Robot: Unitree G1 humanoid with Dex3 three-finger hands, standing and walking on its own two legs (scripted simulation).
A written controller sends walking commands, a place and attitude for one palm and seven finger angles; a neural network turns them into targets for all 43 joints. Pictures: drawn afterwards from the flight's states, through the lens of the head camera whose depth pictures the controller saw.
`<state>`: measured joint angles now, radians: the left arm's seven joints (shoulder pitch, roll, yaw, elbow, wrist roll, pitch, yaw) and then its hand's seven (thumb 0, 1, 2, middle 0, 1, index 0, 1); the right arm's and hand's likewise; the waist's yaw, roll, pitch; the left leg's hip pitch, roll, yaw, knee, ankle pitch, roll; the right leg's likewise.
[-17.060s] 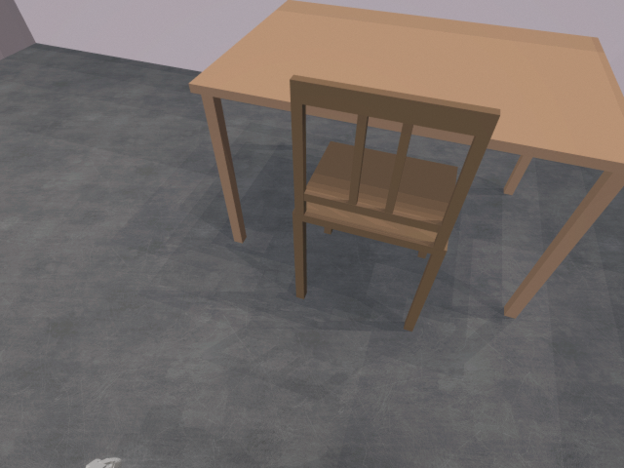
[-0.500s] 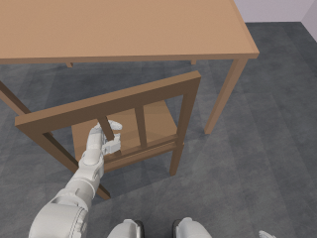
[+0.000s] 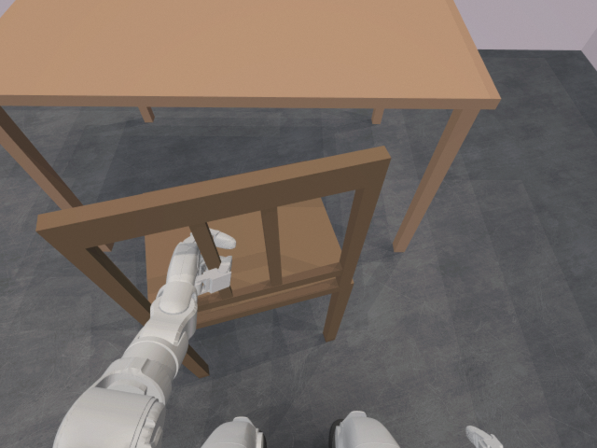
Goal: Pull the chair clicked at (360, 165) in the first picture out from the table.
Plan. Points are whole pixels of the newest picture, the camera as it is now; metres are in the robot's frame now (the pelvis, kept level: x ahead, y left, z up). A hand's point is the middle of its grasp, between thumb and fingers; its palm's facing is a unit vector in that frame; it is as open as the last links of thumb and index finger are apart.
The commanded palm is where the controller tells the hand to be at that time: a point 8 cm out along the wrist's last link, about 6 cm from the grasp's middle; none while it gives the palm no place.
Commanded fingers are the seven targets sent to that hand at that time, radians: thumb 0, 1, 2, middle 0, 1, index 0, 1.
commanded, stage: step backward, pulling the chair out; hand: left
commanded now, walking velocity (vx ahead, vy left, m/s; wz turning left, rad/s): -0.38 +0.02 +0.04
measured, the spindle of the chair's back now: (214, 263) +0.39 +0.15 -0.07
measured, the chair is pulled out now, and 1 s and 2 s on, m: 0.22 0.33 0.41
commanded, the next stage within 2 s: none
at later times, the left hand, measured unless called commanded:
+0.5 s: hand (217, 302) +0.31 +0.13 -0.05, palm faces +0.04 -0.98 -0.20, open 5.4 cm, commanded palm +0.32 +0.18 -0.05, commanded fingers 0.00 0.90 0.90 -0.50 -1.45 -0.50 -1.45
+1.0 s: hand (210, 343) +0.25 +0.13 -0.05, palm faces +0.07 -0.97 -0.21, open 5.4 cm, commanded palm +0.26 +0.19 -0.05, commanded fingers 0.00 0.90 0.90 -0.50 -1.45 -0.50 -1.45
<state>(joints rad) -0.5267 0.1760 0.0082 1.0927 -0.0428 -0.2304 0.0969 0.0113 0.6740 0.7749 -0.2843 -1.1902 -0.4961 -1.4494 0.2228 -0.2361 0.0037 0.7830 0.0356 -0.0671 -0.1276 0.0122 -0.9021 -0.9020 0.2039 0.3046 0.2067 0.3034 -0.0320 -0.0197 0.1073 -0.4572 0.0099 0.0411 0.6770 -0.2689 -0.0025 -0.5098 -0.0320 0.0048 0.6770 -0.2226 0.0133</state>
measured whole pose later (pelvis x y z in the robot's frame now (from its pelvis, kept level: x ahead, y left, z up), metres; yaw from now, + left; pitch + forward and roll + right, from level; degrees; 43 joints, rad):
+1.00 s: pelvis -0.11 -0.02 -0.01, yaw +1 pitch -1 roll +2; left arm -0.54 0.21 0.05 1.09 -0.05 -0.19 0.09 0.02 0.64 0.79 -0.30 -1.23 -0.50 -1.45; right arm 0.20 -0.24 0.01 0.80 0.03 -0.05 -0.11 0.01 -0.90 -0.90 0.21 0.30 0.21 0.30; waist -0.05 -0.01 0.17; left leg -0.55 -0.01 -0.01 1.05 -0.48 -0.03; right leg -0.55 -0.06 -0.04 0.69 -0.10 -0.02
